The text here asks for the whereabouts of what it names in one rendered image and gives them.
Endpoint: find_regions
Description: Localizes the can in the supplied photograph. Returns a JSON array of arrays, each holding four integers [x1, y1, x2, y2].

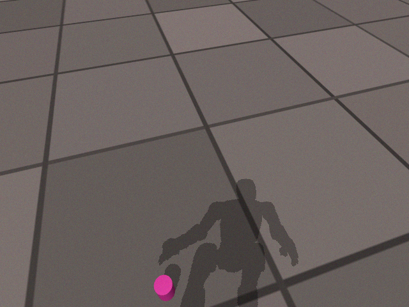
[[154, 275, 175, 301]]

